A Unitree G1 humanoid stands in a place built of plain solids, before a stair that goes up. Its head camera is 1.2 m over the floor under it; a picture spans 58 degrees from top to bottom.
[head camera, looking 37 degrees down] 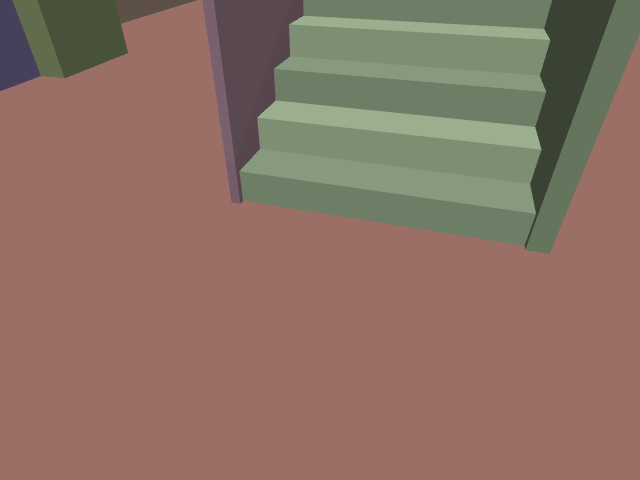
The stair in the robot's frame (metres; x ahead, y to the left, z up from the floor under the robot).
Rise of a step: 0.17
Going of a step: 0.27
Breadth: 1.39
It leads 16 degrees to the right of straight ahead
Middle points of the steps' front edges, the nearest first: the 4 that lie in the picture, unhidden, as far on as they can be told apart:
1.74 -0.26 0.17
2.00 -0.34 0.35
2.26 -0.41 0.52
2.52 -0.49 0.70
